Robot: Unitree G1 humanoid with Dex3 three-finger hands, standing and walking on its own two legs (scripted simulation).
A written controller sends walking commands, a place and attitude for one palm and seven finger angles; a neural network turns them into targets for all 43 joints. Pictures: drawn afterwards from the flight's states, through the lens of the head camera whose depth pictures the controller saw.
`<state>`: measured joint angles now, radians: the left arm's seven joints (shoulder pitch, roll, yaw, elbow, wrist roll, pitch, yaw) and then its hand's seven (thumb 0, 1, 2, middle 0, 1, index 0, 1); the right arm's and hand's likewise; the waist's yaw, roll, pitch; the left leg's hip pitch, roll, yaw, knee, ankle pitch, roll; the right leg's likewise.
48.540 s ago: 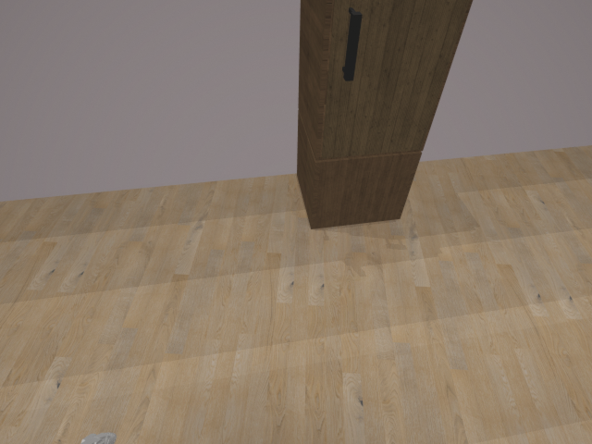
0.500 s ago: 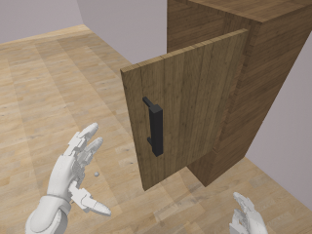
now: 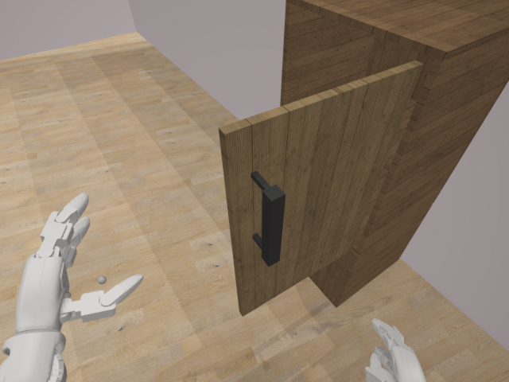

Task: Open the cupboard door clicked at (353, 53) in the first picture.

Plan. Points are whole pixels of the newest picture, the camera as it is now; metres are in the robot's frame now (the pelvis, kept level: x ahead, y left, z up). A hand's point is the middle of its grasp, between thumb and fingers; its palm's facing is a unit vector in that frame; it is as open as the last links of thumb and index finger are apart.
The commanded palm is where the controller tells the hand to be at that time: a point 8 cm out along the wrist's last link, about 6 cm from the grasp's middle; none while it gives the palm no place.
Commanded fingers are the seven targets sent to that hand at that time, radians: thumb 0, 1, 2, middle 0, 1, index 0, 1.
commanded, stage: draw the hand back to the body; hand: left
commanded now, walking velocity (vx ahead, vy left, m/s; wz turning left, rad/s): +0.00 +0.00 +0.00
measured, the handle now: (264, 220) +0.36 +0.03 +0.07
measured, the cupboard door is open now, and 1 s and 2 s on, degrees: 87 87 87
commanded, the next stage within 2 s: step back with the hand held close in 0.64 s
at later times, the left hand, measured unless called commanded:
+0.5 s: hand (63, 272) +0.20 +0.26 +0.15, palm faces +0.45 -0.81 -0.38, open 7.6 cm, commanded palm +0.14 +0.30 +0.17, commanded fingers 0.00 0.90 0.90 -0.20 -0.30 -0.20 -0.30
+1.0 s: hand (63, 273) +0.20 +0.25 +0.15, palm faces +0.36 -0.80 -0.48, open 7.4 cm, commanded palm +0.14 +0.29 +0.17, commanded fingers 0.00 0.90 0.90 -0.20 -0.30 -0.20 -0.30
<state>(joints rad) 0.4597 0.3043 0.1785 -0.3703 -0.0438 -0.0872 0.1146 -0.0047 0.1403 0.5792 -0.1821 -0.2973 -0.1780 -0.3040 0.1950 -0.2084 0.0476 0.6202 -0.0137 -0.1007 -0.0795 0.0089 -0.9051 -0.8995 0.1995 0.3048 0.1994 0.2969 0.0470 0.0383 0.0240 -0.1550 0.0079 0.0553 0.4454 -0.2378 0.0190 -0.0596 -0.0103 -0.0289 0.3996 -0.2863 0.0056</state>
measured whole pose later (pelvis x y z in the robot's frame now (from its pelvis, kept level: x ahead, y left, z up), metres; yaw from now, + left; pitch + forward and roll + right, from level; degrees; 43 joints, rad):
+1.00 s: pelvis -0.01 +0.00 +0.00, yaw -2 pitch +0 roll -1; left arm 0.53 0.39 0.38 -0.42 -0.06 -0.15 0.12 0.01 0.89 0.90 -0.21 -0.30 -0.21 -0.30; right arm 0.16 -0.25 -0.01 0.59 0.01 -0.03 -0.08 0.01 -0.91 -0.90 0.20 0.30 0.20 0.30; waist 0.02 0.05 0.02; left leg -0.24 0.04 0.07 0.47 -0.22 0.01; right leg -0.14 0.02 -0.01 0.39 -0.24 0.00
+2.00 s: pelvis -0.24 +0.03 -0.02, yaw -2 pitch +0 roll -1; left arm 0.48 0.42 0.40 -0.54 -0.05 -0.24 0.15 0.01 0.88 0.90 -0.21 -0.30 -0.21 -0.30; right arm 0.17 -0.18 0.02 0.67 -0.02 -0.11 -0.04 0.01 -0.91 -0.90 0.20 0.30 0.20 0.30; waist 0.05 -0.03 0.00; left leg -0.62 -0.02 0.04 0.85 -0.30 -0.04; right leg -0.12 0.04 0.04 0.55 -0.44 -0.02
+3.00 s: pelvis -0.33 +0.08 -0.01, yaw -3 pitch +0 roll +0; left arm 0.56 0.40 0.41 -0.48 -0.04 -0.20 0.15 0.01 0.88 0.90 -0.22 -0.30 -0.21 -0.31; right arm 0.19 -0.18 0.02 0.61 0.00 -0.10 -0.06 0.01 -0.91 -0.90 0.20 0.30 0.20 0.30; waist -0.01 -0.01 0.04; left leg -0.21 0.05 0.07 0.53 -0.31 -0.02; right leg -0.22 -0.01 -0.07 0.53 -0.30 -0.02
